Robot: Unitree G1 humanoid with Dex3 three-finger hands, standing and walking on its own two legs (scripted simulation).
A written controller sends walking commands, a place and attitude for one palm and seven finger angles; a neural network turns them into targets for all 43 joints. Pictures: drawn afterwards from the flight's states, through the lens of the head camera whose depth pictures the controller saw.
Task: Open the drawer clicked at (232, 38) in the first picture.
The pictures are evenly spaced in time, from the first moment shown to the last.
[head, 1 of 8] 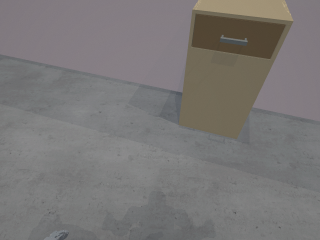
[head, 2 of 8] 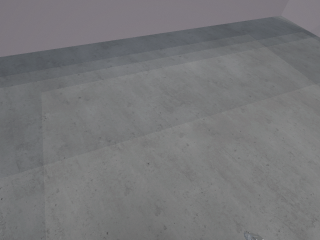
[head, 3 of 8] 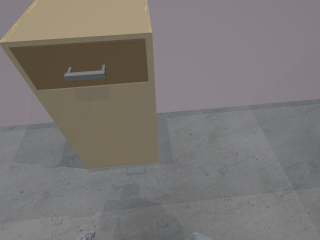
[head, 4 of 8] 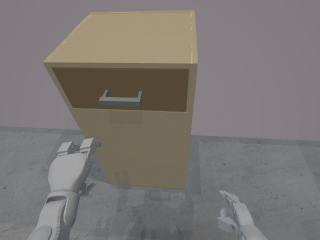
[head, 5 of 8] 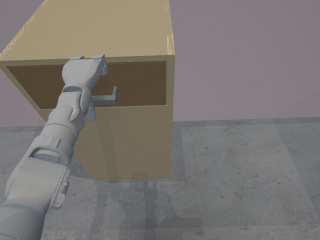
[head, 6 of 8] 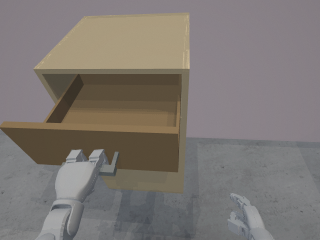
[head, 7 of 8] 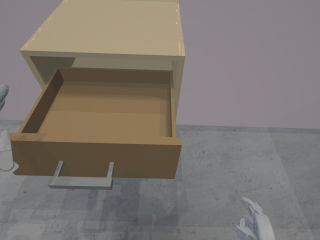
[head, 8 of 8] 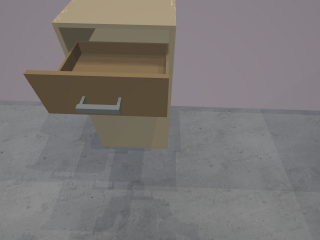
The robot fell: no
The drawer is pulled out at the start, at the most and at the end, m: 0.00 0.30 0.30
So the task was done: yes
